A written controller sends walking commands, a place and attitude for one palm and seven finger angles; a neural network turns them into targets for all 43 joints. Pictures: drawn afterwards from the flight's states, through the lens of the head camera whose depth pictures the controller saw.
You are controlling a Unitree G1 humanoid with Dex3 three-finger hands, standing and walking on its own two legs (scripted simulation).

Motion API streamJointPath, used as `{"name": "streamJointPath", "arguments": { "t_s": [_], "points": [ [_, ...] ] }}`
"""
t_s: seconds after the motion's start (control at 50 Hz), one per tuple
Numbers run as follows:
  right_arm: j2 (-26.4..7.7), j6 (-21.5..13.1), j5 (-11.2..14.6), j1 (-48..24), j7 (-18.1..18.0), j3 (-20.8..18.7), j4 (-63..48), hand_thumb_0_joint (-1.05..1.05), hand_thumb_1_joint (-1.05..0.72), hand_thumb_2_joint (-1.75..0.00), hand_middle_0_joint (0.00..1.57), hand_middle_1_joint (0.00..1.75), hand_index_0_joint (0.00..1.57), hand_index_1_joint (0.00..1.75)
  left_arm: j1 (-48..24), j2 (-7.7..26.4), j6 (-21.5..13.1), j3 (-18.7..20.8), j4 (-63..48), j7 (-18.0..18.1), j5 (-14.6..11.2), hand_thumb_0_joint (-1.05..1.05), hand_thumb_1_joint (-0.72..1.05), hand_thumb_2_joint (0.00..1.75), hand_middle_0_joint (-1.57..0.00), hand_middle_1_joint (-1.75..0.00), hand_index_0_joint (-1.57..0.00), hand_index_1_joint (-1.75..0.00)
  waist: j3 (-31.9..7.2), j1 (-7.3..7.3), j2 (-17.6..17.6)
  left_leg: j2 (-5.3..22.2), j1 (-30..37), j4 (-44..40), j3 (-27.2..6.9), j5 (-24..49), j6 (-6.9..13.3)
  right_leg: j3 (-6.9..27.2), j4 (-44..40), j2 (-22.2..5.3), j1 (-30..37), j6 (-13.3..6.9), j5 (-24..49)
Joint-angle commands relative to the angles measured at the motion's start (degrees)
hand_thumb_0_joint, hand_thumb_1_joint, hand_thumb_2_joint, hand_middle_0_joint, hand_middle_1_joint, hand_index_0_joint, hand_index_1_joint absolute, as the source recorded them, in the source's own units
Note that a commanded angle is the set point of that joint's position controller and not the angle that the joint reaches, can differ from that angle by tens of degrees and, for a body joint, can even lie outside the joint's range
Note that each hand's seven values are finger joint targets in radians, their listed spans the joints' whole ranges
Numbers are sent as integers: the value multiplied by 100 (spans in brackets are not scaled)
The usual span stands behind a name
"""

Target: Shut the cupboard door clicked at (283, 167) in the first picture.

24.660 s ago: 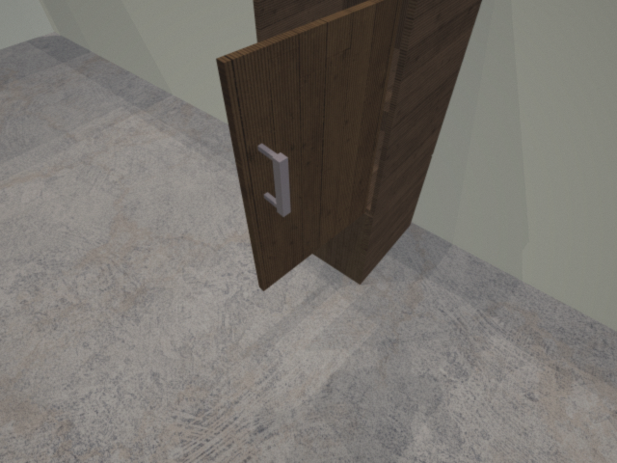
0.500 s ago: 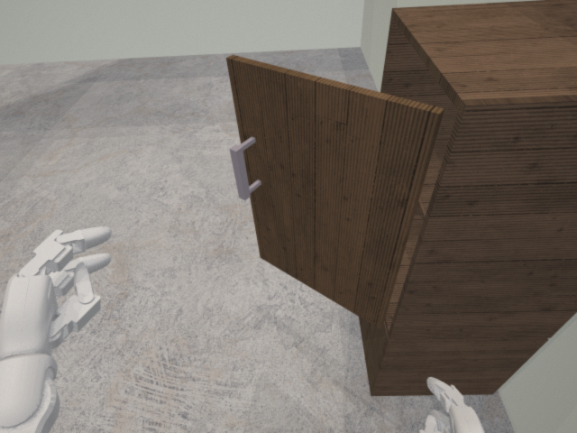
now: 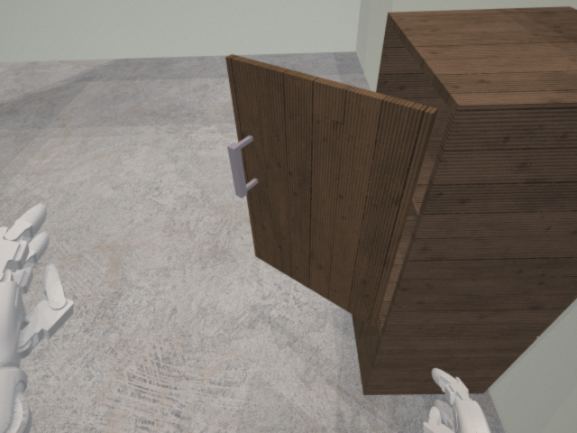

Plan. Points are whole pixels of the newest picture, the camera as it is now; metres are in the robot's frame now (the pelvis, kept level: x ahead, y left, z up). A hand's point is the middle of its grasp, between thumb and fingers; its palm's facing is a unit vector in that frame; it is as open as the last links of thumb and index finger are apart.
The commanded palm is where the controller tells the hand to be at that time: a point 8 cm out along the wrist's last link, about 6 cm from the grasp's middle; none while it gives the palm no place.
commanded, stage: step back with the hand held close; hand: left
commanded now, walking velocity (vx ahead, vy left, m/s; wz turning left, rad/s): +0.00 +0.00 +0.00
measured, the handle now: (244, 167) +0.64 +0.19 +0.02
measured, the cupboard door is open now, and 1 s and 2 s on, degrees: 53 53 53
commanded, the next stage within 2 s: stop stepping back and stand still in 1.64 s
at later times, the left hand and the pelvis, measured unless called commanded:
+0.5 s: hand (46, 313) +0.18 +0.29 +0.15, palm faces +0.38 -0.77 -0.52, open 7.4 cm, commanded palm +0.12 +0.32 +0.17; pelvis -0.03 +0.02 -0.01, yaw -2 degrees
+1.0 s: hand (11, 368) +0.12 +0.28 +0.16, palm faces +0.47 -0.76 -0.46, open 7.4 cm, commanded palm +0.05 +0.31 +0.17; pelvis -0.09 +0.02 -0.03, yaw -1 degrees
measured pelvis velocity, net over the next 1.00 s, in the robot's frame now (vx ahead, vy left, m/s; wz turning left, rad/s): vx -0.09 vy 0.02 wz -0.01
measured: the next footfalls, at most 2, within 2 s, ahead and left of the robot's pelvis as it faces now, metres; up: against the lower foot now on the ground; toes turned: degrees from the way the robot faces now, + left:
right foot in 1.58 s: -0.22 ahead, -0.13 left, +0.00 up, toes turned +4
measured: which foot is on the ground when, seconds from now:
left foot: down 0.00-1.00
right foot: down 0.00-1.00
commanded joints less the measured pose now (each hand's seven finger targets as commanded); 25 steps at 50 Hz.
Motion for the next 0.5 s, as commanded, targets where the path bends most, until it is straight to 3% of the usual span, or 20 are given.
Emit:
{"name": "streamJointPath", "arguments": {
  "t_s": [0.0, 0.06, 0.08, 0.1, 0.14, 0.2, 0.24, 0.28, 0.32, 0.34, 0.38, 0.48],
  "points": [
    [-600, -280, -5, -694, -29, -205, -868, 0, -90, -90, 20, 30, 20, 30, -493, 1057, -381, 704, -1162, 122, -5, 0, 90, 90, -20, -30, -20, -30, -203, -21, 99, 119, -693, -539, -193, 1157, -80, 190, -309, 34, 421, -97, 477],
    [-609, -272, -12, -707, -32, -214, -891, 0, -90, -90, 20, 30, 20, 30, -448, 1080, -368, 717, -1155, 114, -29, 0, 90, 90, -20, -30, -20, -30, -283, -6, -3, 116, -670, -517, -175, 1207, -49, 206, -322, 22, 474, -85, 550],
    [-797, -124, 61, -699, -12, -271, -1111, 0, -90, -90, 20, 30, 20, 30, -1038, 1630, -578, 1278, -1402, 175, -12, 0, 90, 90, -20, -30, -20, -30, 1, -266, -82, 237, -1208, -201, -191, 541, 64, 912, -560, -279, -67, -155, 653],
    [-724, -45, 37, -614, -24, -283, -1006, 0, -90, -90, 20, 30, 20, 30, -446, 1281, -602, 997, -982, 155, -11, 0, 90, 90, -20, -30, -20, -30, -118, -298, -438, 194, -1155, 23, -246, 378, 85, 1025, -679, -507, -269, -209, 467],
    [-719, 54, 14, -620, 2, -313, -1022, 0, -90, -90, 20, 30, 20, 30, -221, 1172, -685, 866, -1061, 153, 37, 0, 90, 90, -20, -30, -20, -30, -378, -327, -603, 164, -1129, 302, -261, 378, 64, 1177, -690, -736, -402, -307, 415],
    [-762, 159, 40, -593, -7, -375, -1103, 0, -90, -90, 20, 30, 20, 30, 41, 1240, -746, 911, -1304, 243, 33, 0, 90, 90, -20, -30, -20, -30, -853, -360, -331, 238, -1059, 239, -316, 832, 44, 1014, -253, -724, -278, -304, 1102],
    [-791, 212, 40, -646, -57, -392, -1186, 0, -90, -90, 20, 30, 20, 30, 218, 1368, -769, 1071, -1522, 286, 23, 0, 90, 90, -20, -30, -20, -30, -1137, -346, 46, 381, -1097, 84, -398, 1734, -1, 731, 325, -533, 33, -205, 1985],
    [-803, 305, 59, -645, -84, -431, -1315, 0, -90, -90, 20, 30, 20, 30, 356, 1483, -747, 1213, -1634, 311, 8, 0, 90, 90, -20, -30, -20, -30, -1365, -322, 62, 509, -1178, 120, -432, 2590, -47, 568, 765, -384, 224, -94, 2588],
    [-814, 367, 49, -669, -107, -445, -1373, 0, -90, -90, 20, 30, 20, 30, 479, 1626, -718, 1386, -1654, 311, -7, 0, 90, 90, -20, -30, -20, -30, -1423, -284, -20, 545, -1385, 196, -477, 2866, -90, 572, 954, -379, 314, -79, 2823],
    [-779, 408, 69, -628, -107, -437, -1417, 0, -90, -90, 20, 30, 20, 30, 549, 1498, -695, 1285, -1613, 302, -22, 0, 90, 90, -20, -30, -20, -30, -1310, -314, -118, 578, -1484, 206, -475, 2836, -113, 597, 1012, -393, 236, -81, 2772],
    [-812, 447, 70, -594, -117, -455, -1450, 0, -90, -90, 20, 30, 20, 30, 572, 1496, -692, 1293, -1598, 313, -14, 0, 90, 90, -20, -30, -20, -30, -1191, -346, -136, 625, -1732, 151, -478, 2339, -48, 658, 1059, -370, 158, -48, 2546],
    [-859, 418, 79, -576, -134, -443, -1488, 0, -90, -90, 20, 30, 20, 30, 476, 1416, -743, 1280, -1566, 347, 52, 0, 90, 90, -20, -30, -20, -30, -776, -352, -27, 773, -2970, -324, -712, 247, 234, 685, 1293, -193, 414, 52, 1508]
  ]
}}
